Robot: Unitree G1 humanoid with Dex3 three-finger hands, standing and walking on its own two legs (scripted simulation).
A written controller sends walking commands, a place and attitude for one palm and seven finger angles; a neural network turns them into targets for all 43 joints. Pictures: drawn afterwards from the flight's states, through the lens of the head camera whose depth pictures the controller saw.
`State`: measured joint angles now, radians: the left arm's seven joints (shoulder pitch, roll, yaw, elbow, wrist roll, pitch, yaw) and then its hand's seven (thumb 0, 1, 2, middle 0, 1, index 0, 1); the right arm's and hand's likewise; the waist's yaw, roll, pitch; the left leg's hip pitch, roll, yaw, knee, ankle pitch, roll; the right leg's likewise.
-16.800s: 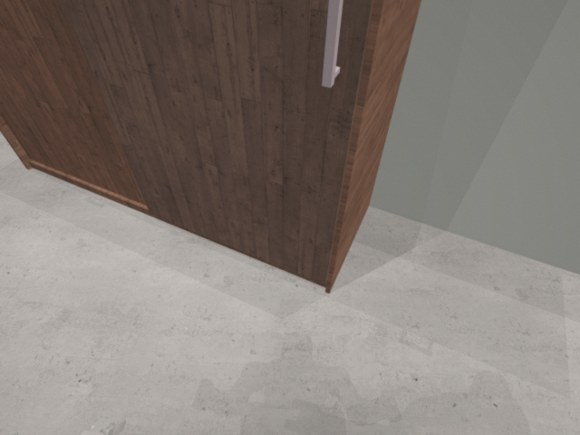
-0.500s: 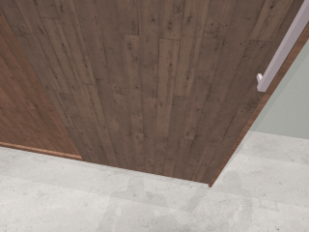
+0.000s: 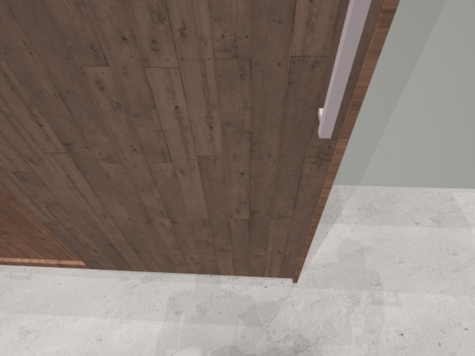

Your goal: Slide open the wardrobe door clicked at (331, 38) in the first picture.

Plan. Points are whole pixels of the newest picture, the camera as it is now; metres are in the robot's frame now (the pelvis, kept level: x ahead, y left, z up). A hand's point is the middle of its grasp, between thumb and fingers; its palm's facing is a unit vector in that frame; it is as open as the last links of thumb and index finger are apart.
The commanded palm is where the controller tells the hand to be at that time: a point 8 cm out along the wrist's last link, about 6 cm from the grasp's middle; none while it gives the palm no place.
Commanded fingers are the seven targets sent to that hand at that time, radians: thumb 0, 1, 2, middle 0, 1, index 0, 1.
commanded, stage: come to a stop and stand still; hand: right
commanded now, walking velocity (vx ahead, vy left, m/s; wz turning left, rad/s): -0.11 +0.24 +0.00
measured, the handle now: (338, 63) +0.49 -0.14 +0.25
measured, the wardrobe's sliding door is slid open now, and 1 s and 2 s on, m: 0.00 0.00 0.00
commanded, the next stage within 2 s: look again from close up in 1.80 s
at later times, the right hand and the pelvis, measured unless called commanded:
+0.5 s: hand out of the picture +0.09 -0.15 -0.17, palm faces +0.04 +0.97 -0.22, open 7.3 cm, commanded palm none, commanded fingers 0.00 -0.90 -0.90 0.20 0.30 0.20 0.30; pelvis +0.02 +0.03 +0.00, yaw -1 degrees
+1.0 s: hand out of the picture +0.01 -0.13 -0.17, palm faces +0.05 +0.98 -0.18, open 7.4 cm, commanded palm none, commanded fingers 0.00 -0.90 -0.90 0.20 0.30 0.20 0.30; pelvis +0.02 +0.03 +0.00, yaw -1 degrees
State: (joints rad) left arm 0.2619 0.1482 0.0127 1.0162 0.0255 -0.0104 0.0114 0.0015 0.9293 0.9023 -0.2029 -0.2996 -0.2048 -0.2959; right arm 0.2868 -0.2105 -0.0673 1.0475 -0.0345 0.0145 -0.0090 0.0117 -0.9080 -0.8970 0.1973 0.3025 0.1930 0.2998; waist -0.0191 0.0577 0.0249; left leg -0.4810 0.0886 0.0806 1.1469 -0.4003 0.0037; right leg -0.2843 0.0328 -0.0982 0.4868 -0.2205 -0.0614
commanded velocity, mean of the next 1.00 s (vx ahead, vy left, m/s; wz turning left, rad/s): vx -0.05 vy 0.00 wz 0.00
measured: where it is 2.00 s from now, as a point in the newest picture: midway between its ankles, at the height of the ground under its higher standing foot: outside the picture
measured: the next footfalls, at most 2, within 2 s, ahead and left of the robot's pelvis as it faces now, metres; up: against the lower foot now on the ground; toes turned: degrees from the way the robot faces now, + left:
left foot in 0.22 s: +0.09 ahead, +0.11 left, +0.00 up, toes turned +3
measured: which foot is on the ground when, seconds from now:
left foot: up 0.00-0.20, down 0.22-1.00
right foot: down 0.00-1.00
